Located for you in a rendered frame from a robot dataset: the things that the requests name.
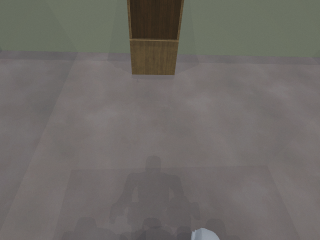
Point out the right robot thigh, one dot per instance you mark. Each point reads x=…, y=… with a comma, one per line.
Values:
x=203, y=234

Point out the cupboard door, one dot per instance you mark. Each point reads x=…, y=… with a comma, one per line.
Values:
x=155, y=19

